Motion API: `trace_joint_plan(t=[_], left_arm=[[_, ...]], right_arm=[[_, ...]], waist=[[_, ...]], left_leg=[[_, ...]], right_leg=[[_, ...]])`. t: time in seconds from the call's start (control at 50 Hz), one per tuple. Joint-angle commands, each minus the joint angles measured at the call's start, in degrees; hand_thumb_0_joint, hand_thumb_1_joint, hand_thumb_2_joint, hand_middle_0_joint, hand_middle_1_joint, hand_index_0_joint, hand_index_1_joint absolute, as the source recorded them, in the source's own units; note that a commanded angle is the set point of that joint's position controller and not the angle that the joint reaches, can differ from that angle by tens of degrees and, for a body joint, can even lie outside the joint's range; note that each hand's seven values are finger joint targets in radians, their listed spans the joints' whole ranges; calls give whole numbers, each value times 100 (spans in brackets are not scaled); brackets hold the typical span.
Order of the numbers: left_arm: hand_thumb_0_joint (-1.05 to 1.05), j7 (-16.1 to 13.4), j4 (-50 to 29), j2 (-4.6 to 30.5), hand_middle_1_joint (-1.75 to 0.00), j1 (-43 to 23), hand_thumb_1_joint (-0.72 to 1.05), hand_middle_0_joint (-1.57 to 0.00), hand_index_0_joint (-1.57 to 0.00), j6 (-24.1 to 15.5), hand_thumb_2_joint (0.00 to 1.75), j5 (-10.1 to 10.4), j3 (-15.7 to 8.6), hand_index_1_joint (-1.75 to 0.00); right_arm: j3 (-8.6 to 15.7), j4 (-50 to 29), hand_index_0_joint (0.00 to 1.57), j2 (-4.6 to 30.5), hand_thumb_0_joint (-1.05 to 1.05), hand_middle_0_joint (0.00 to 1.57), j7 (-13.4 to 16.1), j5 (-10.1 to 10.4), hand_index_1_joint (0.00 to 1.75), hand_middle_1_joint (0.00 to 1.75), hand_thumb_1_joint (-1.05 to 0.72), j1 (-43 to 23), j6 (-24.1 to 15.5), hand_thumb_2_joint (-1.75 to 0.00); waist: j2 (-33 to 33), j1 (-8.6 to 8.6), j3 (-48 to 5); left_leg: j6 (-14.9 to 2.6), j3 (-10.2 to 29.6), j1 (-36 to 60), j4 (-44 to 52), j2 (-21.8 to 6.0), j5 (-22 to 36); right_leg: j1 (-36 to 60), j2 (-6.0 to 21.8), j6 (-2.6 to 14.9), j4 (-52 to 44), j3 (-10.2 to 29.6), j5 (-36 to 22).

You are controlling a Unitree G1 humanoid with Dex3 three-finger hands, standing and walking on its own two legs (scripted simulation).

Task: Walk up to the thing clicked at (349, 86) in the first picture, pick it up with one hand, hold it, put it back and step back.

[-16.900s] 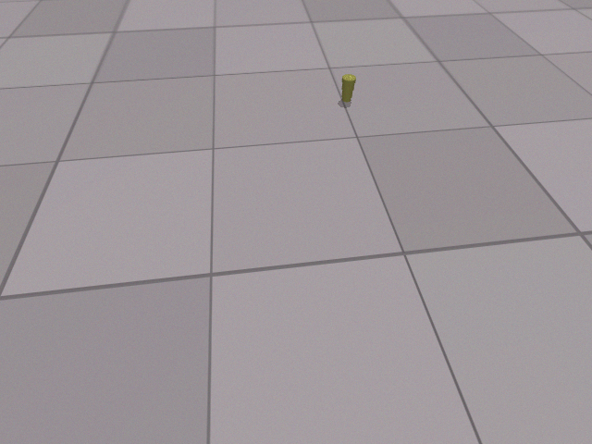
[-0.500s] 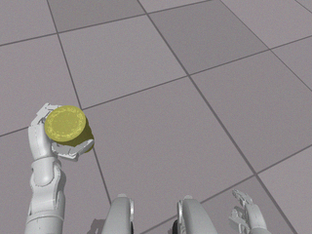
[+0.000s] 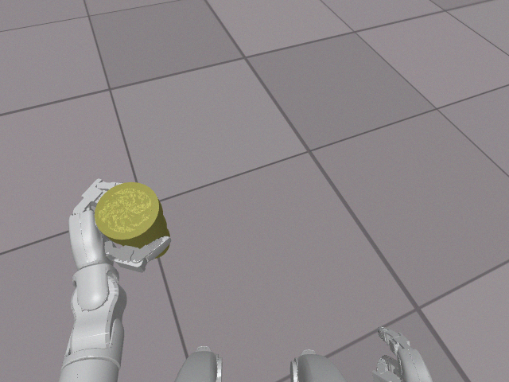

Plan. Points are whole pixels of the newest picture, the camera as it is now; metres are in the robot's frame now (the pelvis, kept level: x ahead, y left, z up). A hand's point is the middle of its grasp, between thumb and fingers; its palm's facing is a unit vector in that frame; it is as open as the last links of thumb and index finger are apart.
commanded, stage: hold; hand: left
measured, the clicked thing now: (142, 228) +0.34 +0.19 +0.02
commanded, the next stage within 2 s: crouch in 0.84 s
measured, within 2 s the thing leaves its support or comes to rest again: neither
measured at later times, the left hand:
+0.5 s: hand (137, 214) +0.34 +0.18 +0.07, palm faces +0.32 -0.95 +0.00, open 10.7 cm
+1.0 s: hand (136, 221) +0.32 +0.18 +0.08, palm faces +0.32 -0.95 +0.00, open 10.7 cm
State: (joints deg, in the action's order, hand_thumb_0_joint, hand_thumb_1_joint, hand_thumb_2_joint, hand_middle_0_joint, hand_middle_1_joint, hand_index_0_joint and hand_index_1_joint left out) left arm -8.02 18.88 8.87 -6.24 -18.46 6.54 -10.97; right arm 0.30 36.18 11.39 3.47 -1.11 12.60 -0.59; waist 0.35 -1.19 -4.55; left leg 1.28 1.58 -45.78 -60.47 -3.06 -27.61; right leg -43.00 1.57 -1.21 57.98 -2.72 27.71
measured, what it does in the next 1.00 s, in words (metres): stands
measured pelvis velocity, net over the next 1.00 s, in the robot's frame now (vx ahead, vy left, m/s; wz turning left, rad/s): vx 0.00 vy -0.01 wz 0.00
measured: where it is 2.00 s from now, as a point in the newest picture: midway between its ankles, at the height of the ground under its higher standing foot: outside the picture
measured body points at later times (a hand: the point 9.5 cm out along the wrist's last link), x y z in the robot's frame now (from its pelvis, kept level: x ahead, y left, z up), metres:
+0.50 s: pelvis +0.01 -0.01 +0.02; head +0.06 +0.00 +0.47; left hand +0.32 +0.23 +0.07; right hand +0.15 -0.25 -0.09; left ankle +0.02 +0.13 -0.67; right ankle +0.01 -0.14 -0.67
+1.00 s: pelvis +0.00 -0.01 +0.03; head +0.04 +0.00 +0.47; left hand +0.30 +0.23 +0.08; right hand +0.14 -0.24 -0.08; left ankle +0.02 +0.13 -0.67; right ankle +0.01 -0.14 -0.67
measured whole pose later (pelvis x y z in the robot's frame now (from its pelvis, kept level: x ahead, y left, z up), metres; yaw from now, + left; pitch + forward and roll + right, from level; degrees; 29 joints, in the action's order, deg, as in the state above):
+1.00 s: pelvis +0.00 -0.01 +0.03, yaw +0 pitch +7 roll -1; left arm -9.4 17.3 6.6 -3.6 -17.6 6.2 -8.8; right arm 0.5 37.3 11.3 2.9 -1.2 11.5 -0.5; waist 0.5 -0.6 -2.0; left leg 1.7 0.8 -33.9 -50.5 -3.0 -23.4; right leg -31.8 1.5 -0.8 49.0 -2.4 23.9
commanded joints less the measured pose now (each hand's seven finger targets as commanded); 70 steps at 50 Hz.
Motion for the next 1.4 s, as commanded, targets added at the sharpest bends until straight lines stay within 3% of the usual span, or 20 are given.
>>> trace_joint_plan(t=[0.0,0.16,0.24,0.3,0.4,0.42,0.46,0.48,0.58,0.76,0.84,0.9,0.92,0.94,1.02,1.1,1.18,1.22,1.26,1.38], left_arm=[[0,-15,-1293,653,-135,-1200,3,-119,-121,-422,120,19,-186,-135],[0,-89,-1299,565,-136,-1317,2,-119,-122,-417,121,-17,-129,-136],[0,-83,-1387,487,-136,-1324,0,-119,-121,-405,120,23,-81,-136],[0,-91,-1166,440,-136,-1257,2,-118,-121,-386,120,-30,-4,-136],[0,-103,-1217,484,-135,-1139,0,-119,-121,-415,120,-27,-87,-136],[0,-96,-1218,452,-136,-1246,0,-119,-121,-414,120,-18,-41,-136],[0,-112,-1360,571,-136,-1342,-1,-119,-121,-419,121,-30,-144,-136],[0,-94,-1375,459,-135,-1319,-1,-118,-121,-420,119,-39,6,-136],[0,-106,-1357,412,-138,-1227,0,-120,-123,-388,122,-2,-36,-138],[0,-142,-1510,362,-136,-1184,1,-119,-121,-365,121,-20,7,-137],[0,-156,-1372,313,-136,-1068,2,-118,-121,-323,121,-59,71,-136],[0,-164,-1598,448,-134,-1185,3,-117,-119,-356,119,-34,-68,-134],[0,-145,-1566,271,-134,-1126,0,-120,-121,-335,121,-45,145,-136],[0,-133,-1519,348,-127,-1194,-3,-117,-118,-335,117,-41,96,-128],[0,-141,-1056,252,-133,-1095,-4,-122,-124,-355,117,-18,-4,-132],[0,-142,-691,246,-132,-1137,-2,-120,-123,-552,116,-71,-79,-131],[0,-71,-99,524,-131,-1367,-2,-120,-123,-989,116,-113,-430,-130],[0,-11,90,355,-133,-1655,-1,-120,-124,-1285,116,-92,-341,-131],[0,-10,505,660,-132,-1972,0,-120,-124,-1584,115,-126,-617,-130],[0,213,1414,741,-131,-2177,3,-121,-124,-2418,116,-48,-703,-130]], right_arm=[[263,-658,20,739,0,20,46,-7,30,30,-91,-1,-198,-90],[285,-700,20,758,0,20,30,-15,30,30,-90,-190,-176,-90],[266,-636,20,727,0,20,42,-22,30,30,-91,-103,-188,-90],[260,-615,20,729,0,20,36,-21,30,30,-91,-168,-173,-90],[265,-641,20,711,0,20,22,-30,30,30,-91,-148,-161,-90],[271,-635,20,720,0,20,17,-32,30,30,-91,-209,-160,-90],[280,-620,20,729,0,20,13,-28,30,30,-91,-172,-168,-90],[275,-621,20,716,0,20,12,-24,30,30,-91,-216,-152,-90],[269,-626,20,704,0,20,-1,-26,30,30,-91,-203,-167,-90],[279,-663,20,707,0,20,0,-21,30,30,-91,-294,-170,-90],[272,-650,20,706,0,20,-15,-8,30,30,-90,-356,-211,-90],[264,-653,20,680,0,20,-11,-16,30,30,-91,-354,-240,-90],[266,-672,20,699,0,20,-17,-8,30,30,-89,-356,-237,-90],[264,-670,20,710,0,20,-18,6,30,30,-89,-386,-240,-90],[275,-614,20,684,0,20,-30,-13,30,30,-90,-413,-273,-90],[347,-529,20,732,0,20,-55,-68,30,30,-90,-298,-291,-90],[372,-425,20,747,0,20,-120,-119,30,30,-90,-273,-282,-90],[391,-377,20,738,0,20,-165,-169,30,30,-90,-242,-293,-90],[413,-313,20,801,0,20,-199,-192,30,30,-90,-236,-282,-90],[399,-291,20,922,0,20,-384,-262,30,30,-89,-226,-306,-90]], waist=[[125,-2,-1821],[106,17,-1455],[39,-22,-1795],[76,-20,-1369],[-14,66,-1717],[21,5,-1470],[45,34,-1637],[147,25,-1517],[31,20,-1552],[34,23,-1455],[47,30,-1077],[100,67,-1391],[114,11,-1294],[75,11,-1186],[-212,-11,-891],[-169,-69,-1092],[-261,-44,-1214],[-75,-152,-1367],[-50,-145,-1473],[165,-110,-2540]], left_leg=[[-103,-59,1365,962,177,1682],[-85,-88,1467,1310,189,1234],[-94,-130,1711,1220,183,1906],[-95,-128,1668,1330,181,1707],[-94,-165,1748,1351,202,1918],[-106,-172,1699,1362,207,1808],[-94,-171,1779,1404,201,1853],[-89,-185,1827,1396,214,1870],[-93,-167,1879,1476,202,1881],[-101,-215,1967,1578,225,1747],[-75,-130,1850,1798,202,1223],[-81,-156,1975,1754,208,1425],[-70,-149,2005,1789,205,1417],[-81,-169,1937,1768,213,1357],[-128,-175,1574,1718,215,975],[-130,-159,1465,1447,207,1285],[-150,-149,940,1088,212,1151],[-145,-151,750,806,221,1022],[-146,-120,340,456,220,892],[-160,0,-732,-948,213,931]], right_leg=[[1115,-165,133,-879,-14,-1913],[1168,-170,125,-1174,-20,-1490],[1507,-170,97,-1154,21,-2200],[1326,-170,108,-1233,0,-1973],[1726,-152,83,-1290,27,-2209],[1593,-161,74,-1330,34,-2129],[1675,-164,83,-1322,38,-2156],[1615,-162,81,-1358,43,-2160],[1725,-179,86,-1410,19,-2179],[1828,-165,67,-1580,46,-2062],[1601,-205,123,-1611,-40,-1461],[1788,-188,105,-1602,-1,-1660],[1748,-194,116,-1597,-15,-1657],[1703,-186,110,-1640,2,-1603],[1500,-153,77,-1682,32,-1279],[1256,-143,91,-1391,51,-1609],[918,-104,102,-1046,93,-1487],[481,-91,124,-766,134,-1391],[68,-98,155,-397,139,-1234],[-1362,-147,214,966,124,-1050]])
